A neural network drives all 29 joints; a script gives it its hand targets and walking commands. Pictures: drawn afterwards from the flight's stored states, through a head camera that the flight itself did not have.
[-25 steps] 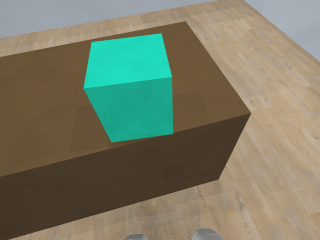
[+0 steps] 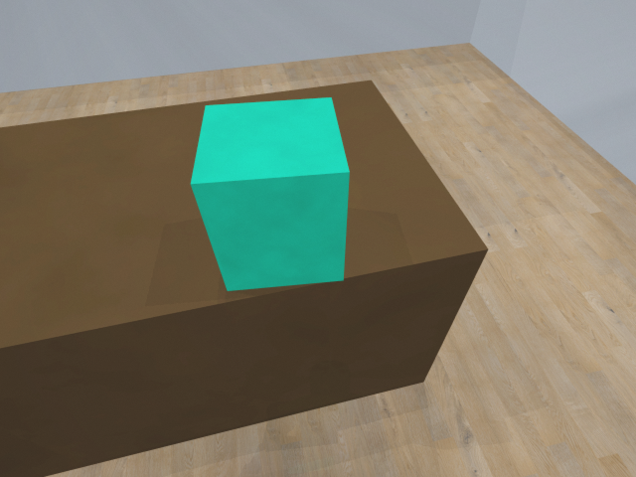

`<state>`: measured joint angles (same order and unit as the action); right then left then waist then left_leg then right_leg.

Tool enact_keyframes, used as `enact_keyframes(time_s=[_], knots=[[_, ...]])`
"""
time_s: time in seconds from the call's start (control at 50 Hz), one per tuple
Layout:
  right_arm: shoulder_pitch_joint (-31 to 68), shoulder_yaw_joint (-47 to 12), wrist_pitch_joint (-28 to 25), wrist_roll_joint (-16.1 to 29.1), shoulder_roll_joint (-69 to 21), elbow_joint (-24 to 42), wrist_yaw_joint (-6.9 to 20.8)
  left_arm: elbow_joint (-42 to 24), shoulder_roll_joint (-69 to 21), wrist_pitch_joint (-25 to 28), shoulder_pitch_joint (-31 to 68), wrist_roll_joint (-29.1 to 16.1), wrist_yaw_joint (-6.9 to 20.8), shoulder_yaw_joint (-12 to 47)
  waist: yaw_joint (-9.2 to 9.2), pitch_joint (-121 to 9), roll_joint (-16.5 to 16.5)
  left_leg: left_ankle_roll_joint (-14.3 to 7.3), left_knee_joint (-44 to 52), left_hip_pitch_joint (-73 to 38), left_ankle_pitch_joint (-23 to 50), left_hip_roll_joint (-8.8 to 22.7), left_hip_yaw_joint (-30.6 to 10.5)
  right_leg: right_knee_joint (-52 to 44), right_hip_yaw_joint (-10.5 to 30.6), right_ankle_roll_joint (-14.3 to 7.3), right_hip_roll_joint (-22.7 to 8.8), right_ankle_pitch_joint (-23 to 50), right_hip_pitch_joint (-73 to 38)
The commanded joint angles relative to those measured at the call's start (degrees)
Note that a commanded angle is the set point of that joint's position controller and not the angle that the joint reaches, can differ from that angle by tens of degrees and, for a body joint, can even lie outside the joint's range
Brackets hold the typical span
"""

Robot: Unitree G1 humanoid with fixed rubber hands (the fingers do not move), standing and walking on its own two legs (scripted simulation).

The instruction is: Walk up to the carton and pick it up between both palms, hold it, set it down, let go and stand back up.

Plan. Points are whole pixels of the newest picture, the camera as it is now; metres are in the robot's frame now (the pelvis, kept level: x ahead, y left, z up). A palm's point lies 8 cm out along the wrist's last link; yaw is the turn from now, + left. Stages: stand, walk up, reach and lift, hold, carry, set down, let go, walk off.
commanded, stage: walk up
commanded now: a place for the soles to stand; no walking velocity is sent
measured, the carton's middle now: (277, 197) +0.54 +0.08 +0.02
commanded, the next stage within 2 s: none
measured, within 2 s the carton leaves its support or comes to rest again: neither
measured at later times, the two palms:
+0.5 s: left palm out of the picture +0.05 +0.27 -0.15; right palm out of the picture +0.01 -0.20 -0.14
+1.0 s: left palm (168, 440) +0.21 +0.24 -0.15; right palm (475, 463) +0.16 -0.20 -0.15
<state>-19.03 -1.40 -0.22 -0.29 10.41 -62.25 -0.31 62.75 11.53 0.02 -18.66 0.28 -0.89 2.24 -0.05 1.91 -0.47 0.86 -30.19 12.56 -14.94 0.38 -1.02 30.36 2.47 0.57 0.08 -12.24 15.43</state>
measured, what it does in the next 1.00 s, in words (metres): walks ahead: right foot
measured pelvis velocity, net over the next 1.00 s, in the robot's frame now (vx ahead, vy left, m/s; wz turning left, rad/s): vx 0.13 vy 0.01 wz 0.12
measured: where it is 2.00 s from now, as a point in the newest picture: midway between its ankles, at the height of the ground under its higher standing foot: outside the picture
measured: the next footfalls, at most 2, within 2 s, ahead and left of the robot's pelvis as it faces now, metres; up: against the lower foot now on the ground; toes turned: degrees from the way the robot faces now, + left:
right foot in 0.66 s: +0.22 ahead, -0.07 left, +0.00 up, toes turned +7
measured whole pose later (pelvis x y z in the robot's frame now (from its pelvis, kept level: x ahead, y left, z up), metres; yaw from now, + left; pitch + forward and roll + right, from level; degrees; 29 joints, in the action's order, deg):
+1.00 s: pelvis +0.13 +0.01 -0.01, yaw +7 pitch -3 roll -1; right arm -17.2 -1.0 -1.5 0.0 8.5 -59.0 -1.5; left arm 58.8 10.2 -0.9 -4.9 0.7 -0.9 2.6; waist -0.8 5.5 0.5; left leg -0.3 -36.0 7.5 -25.3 -0.3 -2.2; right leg 34.5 -9.4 -2.6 -2.0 -13.0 18.3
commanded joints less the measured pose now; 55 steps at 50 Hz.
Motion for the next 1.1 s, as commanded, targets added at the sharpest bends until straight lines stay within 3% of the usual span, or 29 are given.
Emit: enact_keyframes(time_s=[0.0,0.12,0.14,0.16,0.2,0.22,0.26,0.3,0.32,0.34,0.36,0.38,0.42,0.46,0.52,0.56,0.62,0.64,0.66,0.68,0.7,0.74,0.78,0.8,0.82,0.84,0.86,0.94,1.08], knots=[[-4.3,0.8,-1.1,0.0,7.5,1.5,-0.7,-3.0,7.8,1.3,0.5,0.0,-0.5,-1.2,-1.02,4.6,3.0,-3.1,8.2,3.1,-8.9,3.0,-5.3,-11.4,7.3,-2.6,-4.5,-13.9,4.2],[-3.6,0.3,-1.2,0.1,7.5,0.9,-0.9,-1.8,7.5,1.3,-0.6,0.0,-0.6,-0.8,-0.36,4.5,1.8,-3.2,8.6,3.8,-6.2,3.5,-5.7,-9.6,6.2,-2.6,-4.4,-9.5,2.2],[-7.7,1.7,-1.1,-0.8,9.0,0.7,-0.5,-3.5,8.3,1.7,-3.6,2.2,-0.2,-1.9,-0.23,0.6,2.1,-3.9,5.4,5.9,-23.4,0.8,-5.0,-9.5,7.0,-4.3,-3.9,-25.4,-1.8],[-6.0,2.0,-0.8,-1.0,9.6,1.1,-0.5,-3.2,9.9,1.4,-4.5,2.3,-0.4,-2.7,0.66,4.7,3.0,-3.6,3.2,13.0,-25.9,0.0,-4.4,-11.1,10.5,-5.6,-5.8,-31.1,-2.8],[-3.8,1.4,-0.6,-1.7,6.8,2.7,-0.1,-1.8,11.7,1.0,-8.6,2.0,-0.8,-3.5,2.52,7.0,7.3,-1.8,-6.9,19.1,-19.1,-2.0,0.9,-18.1,21.2,-9.5,-14.7,-38.2,-4.6],[-4.1,1.3,-0.9,-2.3,5.7,3.4,0.1,-1.9,12.6,1.0,-7.5,2.0,-1.2,-3.8,2.16,9.1,8.3,-1.3,-10.0,19.2,-14.8,0.0,1.9,-20.0,23.8,-11.5,-18.9,-37.6,-2.7],[-6.4,1.5,-1.8,-2.4,4.8,3.9,0.3,-3.0,12.2,1.3,-3.6,2.5,-1.1,-3.8,0.58,8.2,8.3,-1.5,-6.2,14.5,-9.4,2.3,0.8,-18.2,20.4,-11.3,-18.3,-30.9,-0.6],[-11.9,2.5,-2.8,-2.2,4.9,3.5,0.3,-4.3,11.1,0.9,0.8,2.4,-0.3,-3.4,-3.05,5.4,7.5,-3.0,1.9,-1.5,-5.9,1.0,-0.2,-11.6,11.6,-7.4,-12.1,-29.5,10.0],[-15.9,3.1,-3.1,-1.9,6.1,2.9,0.0,-5.9,8.4,0.5,4.8,2.1,0.1,-2.5,-5.51,6.5,2.1,-4.3,9.8,-6.3,-11.3,4.2,-9.1,-1.4,4.3,-4.1,-5.9,-26.4,16.8],[-17.7,3.9,-3.1,-0.6,9.1,1.7,-0.5,-7.4,3.8,0.6,6.6,1.5,0.3,-1.3,-5.55,8.7,-8.0,-5.6,20.7,-6.5,-24.6,12.0,-25.4,15.2,-5.6,-0.1,2.4,-19.5,22.7],[-18.0,4.4,-2.5,-0.1,11.4,0.5,-1.0,-7.7,4.3,0.7,4.5,2.4,0.1,-1.6,-4.38,12.3,-7.2,-7.4,23.3,-4.9,-29.7,17.8,-33.1,19.6,-4.1,0.0,1.0,-22.7,25.3],[-17.2,4.5,-2.3,-0.4,11.8,0.5,-1.3,-7.3,4.3,0.9,2.3,2.7,0.1,-1.4,-3.50,14.2,-7.9,-10.0,22.0,-5.3,-23.8,19.2,-33.6,22.8,-2.7,-0.5,-1.3,-21.8,26.7],[-15.7,4.1,-2.5,-1.4,9.4,1.4,-1.5,-7.8,4.0,2.0,3.8,2.5,0.2,-1.2,-3.95,13.8,-8.6,-13.0,19.5,-8.6,-8.7,18.0,-27.3,23.8,-1.7,-1.0,-3.9,-19.1,28.7],[-14.2,3.5,-3.4,-2.3,7.5,2.5,-1.5,-8.2,5.0,2.7,5.0,2.6,0.3,-1.7,-3.21,11.2,-8.2,-13.5,16.7,-10.0,6.8,18.2,-22.5,21.3,-1.2,-0.5,-5.9,-15.3,26.2],[-9.7,3.4,-3.9,-2.0,6.6,3.7,-1.4,-8.8,3.4,2.8,5.0,2.5,0.1,-1.6,-1.13,6.3,-8.3,-11.2,10.1,-6.5,30.5,13.8,-11.5,14.2,-3.6,-0.8,-4.8,-6.5,14.1],[-6.8,3.6,-3.6,-1.8,7.2,4.8,-1.4,-8.2,2.5,2.5,3.6,2.2,0.0,-1.7,0.28,4.5,-8.9,-8.7,5.2,-0.9,37.0,10.8,-6.1,9.9,-6.6,-2.0,-2.5,-0.2,4.5],[-5.9,2.9,-2.5,-0.4,7.5,5.1,-1.2,-6.2,4.3,2.4,-2.6,2.2,-0.7,-2.4,2.98,1.8,-3.5,-3.7,-4.0,9.1,30.1,6.0,-4.2,0.0,-7.3,-4.2,-1.4,20.3,-13.4],[-8.3,2.3,-2.6,0.1,6.1,5.3,-1.2,-5.8,7.1,2.3,-4.5,2.2,-1.1,-3.2,2.96,-0.8,0.2,-2.0,-8.1,11.9,22.8,3.8,-3.3,1.3,-2.6,-5.7,-6.5,28.3,-18.4],[-11.9,1.7,-2.4,0.3,5.0,5.4,-1.3,-6.7,8.9,2.1,-4.7,1.8,-1.4,-3.6,2.17,-3.4,4.9,-1.1,-14.3,11.0,5.3,1.1,-1.9,-4.0,7.2,-8.3,-15.7,26.1,-17.7],[-17.4,1.1,-0.5,0.6,2.5,3.2,-2.1,-7.0,10.4,1.1,-1.8,-1.0,-1.4,-4.0,0.40,-5.3,9.2,0.2,-20.9,3.5,-16.3,-0.2,0.1,-9.1,15.5,-15.0,-23.4,16.6,-9.3],[-16.0,1.3,1.1,-0.3,2.2,2.1,-2.6,-8.1,10.6,0.4,4.2,-1.7,-1.7,-3.9,-0.08,-2.2,9.8,0.2,-22.2,3.7,-24.7,0.6,-0.9,-12.9,19.2,-16.5,-24.3,2.0,-3.5],[-13.8,1.2,1.1,-0.7,2.6,2.6,-2.6,-9.1,9.6,-0.4,8.6,-1.1,-1.8,-3.1,-0.42,2.4,8.9,-0.3,-17.1,5.3,-23.0,1.9,-1.9,-14.5,14.5,-14.3,-21.5,-4.5,0.3],[-17.4,0.9,0.1,-0.2,1.8,1.3,-2.0,-9.3,9.9,-0.8,12.4,0.2,-1.6,-2.3,-3.82,2.5,7.5,-1.2,-2.6,0.2,-7.1,4.0,-1.6,-9.9,6.7,-9.5,-17.2,-0.6,3.4],[-16.1,0.9,-0.6,-0.4,2.2,1.7,-1.7,-9.3,9.4,-0.8,13.9,0.5,-1.1,-2.0,-3.81,2.7,5.9,-1.9,3.2,0.1,3.2,5.0,-4.8,-5.6,2.7,-6.4,-13.5,3.3,2.9],[-12.9,1.7,-1.1,-0.4,4.9,3.0,-1.7,-9.5,8.2,-0.8,13.0,0.3,-0.7,-2.0,-1.86,1.8,3.1,-2.8,4.4,4.2,5.6,6.4,-9.7,-1.4,-0.4,-4.8,-10.4,4.8,0.1],[-8.7,2.0,-1.3,0.8,7.3,3.5,-1.5,-8.7,6.3,-0.9,12.1,-0.4,-0.6,-1.7,0.67,2.9,-0.2,-3.4,4.8,11.9,2.7,7.6,-11.6,-0.4,-3.2,-4.4,-7.3,2.7,-6.6],[-5.4,2.2,-1.6,1.3,8.3,3.9,-1.3,-7.6,5.4,-0.7,10.7,0.1,-0.7,-1.3,1.69,2.6,-2.4,-3.5,4.8,14.2,1.9,7.1,-10.9,-0.8,-2.1,-4.7,-8.2,6.0,-11.6],[-6.0,1.8,-2.0,0.0,5.5,4.5,-1.7,-5.6,7.4,0.2,11.4,0.7,-0.4,-1.8,-0.21,-1.2,-2.7,-2.6,1.8,3.7,15.5,5.8,-7.8,0.5,-2.6,-6.3,-9.8,20.2,-10.0],[-2.5,2.4,-1.6,0.6,6.6,5.5,-1.8,-4.7,7.4,-0.1,12.2,0.4,-0.3,-1.5,-0.10,-0.1,-3.2,-3.3,3.7,4.2,11.1,5.0,-8.2,-2.3,-4.2,-5.8,-10.0,13.8,-9.5]])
